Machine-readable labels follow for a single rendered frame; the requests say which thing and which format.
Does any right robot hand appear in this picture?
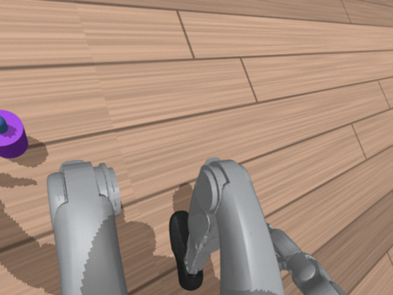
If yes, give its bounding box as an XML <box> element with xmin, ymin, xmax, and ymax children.
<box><xmin>267</xmin><ymin>223</ymin><xmax>303</xmax><ymax>272</ymax></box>

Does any bottle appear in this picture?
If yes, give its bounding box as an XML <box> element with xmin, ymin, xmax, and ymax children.
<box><xmin>0</xmin><ymin>110</ymin><xmax>28</xmax><ymax>159</ymax></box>

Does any right robot foot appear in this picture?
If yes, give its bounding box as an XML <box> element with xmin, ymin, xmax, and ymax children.
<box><xmin>169</xmin><ymin>211</ymin><xmax>203</xmax><ymax>291</ymax></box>

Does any right robot arm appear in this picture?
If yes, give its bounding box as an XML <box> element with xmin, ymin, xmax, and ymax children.
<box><xmin>286</xmin><ymin>253</ymin><xmax>347</xmax><ymax>295</ymax></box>

